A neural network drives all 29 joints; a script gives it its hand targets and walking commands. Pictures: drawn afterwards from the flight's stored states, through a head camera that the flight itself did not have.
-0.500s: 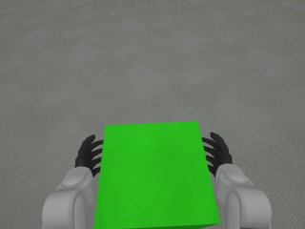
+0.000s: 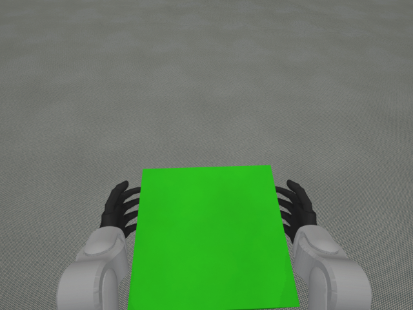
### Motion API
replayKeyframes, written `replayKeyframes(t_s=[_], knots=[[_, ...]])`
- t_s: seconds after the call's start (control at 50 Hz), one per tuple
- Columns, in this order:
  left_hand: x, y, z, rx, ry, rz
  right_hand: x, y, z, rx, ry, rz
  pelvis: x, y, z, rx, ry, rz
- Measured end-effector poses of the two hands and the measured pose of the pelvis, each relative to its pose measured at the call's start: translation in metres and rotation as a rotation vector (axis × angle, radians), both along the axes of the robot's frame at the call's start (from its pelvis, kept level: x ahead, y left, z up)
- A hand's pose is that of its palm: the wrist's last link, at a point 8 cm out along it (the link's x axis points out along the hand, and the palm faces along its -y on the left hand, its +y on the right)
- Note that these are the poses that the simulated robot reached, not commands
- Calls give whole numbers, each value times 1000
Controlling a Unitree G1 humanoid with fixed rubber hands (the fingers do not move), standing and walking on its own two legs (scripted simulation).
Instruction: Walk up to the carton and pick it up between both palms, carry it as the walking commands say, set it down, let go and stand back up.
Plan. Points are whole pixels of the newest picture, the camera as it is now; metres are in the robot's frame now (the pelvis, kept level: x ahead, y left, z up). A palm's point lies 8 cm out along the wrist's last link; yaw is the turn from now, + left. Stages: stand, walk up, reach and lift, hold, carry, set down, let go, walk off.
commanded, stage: carry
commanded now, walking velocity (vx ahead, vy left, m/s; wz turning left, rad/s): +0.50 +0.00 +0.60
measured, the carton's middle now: (208, 247) +0.23 +0.00 +0.02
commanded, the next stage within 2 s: none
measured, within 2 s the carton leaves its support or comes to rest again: neither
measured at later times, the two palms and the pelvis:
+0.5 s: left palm (82, 128) +0.50 +0.29 +0.08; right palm (202, 108) +0.58 +0.00 +0.08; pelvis +0.32 +0.08 -0.02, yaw +17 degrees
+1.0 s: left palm (39, 72) +0.70 +0.46 +0.11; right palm (132, 43) +0.90 +0.23 +0.11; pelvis +0.63 +0.20 +0.02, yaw +40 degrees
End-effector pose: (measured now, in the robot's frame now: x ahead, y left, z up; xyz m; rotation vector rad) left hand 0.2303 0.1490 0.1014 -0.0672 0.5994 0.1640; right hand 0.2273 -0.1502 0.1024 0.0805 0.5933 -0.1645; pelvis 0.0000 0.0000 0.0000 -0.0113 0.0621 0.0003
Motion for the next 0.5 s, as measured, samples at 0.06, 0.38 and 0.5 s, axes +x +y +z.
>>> replayKeyframes(t_s=[0.06, 0.38, 0.5], knots=[[35, -2, -4, 32, 25, 30, 48, -2, -8, 20, 22, 36, 39, -9, -2, -23, 1, 81], [178, 88, 4, 12, 51, 315, 272, 102, -1, 10, 46, 318, 235, 28, 8, 50, -9, 275], [269, 141, -23, 6, 61, 284, 354, 152, -26, -9, 57, 292, 315, 83, -15, 55, -12, 300]])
